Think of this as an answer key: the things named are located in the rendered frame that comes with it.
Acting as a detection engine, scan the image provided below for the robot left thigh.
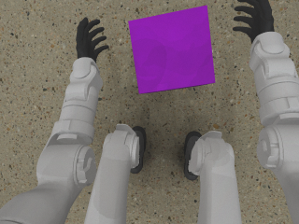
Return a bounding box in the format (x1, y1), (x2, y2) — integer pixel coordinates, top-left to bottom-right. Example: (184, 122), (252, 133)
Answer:
(84, 130), (139, 224)

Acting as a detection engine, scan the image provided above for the robot thigh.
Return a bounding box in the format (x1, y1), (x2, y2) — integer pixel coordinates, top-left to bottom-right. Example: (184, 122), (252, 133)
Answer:
(84, 130), (139, 224)
(192, 137), (242, 224)

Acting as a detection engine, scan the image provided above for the left robot forearm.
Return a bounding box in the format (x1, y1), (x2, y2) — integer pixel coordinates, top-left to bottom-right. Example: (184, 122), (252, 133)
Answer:
(36, 57), (103, 181)

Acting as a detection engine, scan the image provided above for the right robot upper arm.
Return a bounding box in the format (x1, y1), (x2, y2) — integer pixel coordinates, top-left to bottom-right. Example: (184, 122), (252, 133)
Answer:
(256, 124), (299, 224)

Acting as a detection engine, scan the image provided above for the carton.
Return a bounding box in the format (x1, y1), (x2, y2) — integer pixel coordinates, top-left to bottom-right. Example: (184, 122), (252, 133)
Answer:
(128, 6), (216, 94)

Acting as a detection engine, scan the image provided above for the right robot forearm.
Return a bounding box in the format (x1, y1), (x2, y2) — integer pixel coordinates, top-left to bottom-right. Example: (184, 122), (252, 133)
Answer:
(249, 31), (299, 127)

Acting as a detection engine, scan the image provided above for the left robot hand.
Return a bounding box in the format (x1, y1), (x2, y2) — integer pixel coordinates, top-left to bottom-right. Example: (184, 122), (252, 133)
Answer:
(76, 17), (109, 63)

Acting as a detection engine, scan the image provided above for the left robot upper arm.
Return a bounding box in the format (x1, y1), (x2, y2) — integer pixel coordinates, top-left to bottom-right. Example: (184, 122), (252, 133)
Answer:
(0, 144), (97, 224)

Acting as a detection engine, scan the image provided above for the right robot hand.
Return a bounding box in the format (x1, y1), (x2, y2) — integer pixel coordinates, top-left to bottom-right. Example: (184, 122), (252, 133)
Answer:
(233, 0), (275, 44)

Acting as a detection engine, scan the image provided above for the robot right thigh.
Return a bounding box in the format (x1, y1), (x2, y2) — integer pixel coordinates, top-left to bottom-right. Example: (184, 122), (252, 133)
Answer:
(192, 137), (242, 224)

